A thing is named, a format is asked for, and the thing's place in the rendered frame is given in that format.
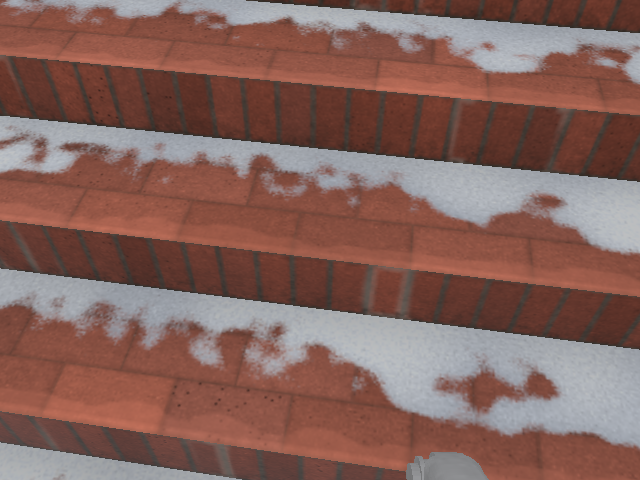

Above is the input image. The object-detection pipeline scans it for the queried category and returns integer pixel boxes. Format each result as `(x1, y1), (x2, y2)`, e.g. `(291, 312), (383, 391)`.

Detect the robot right thigh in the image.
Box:
(406, 452), (489, 480)

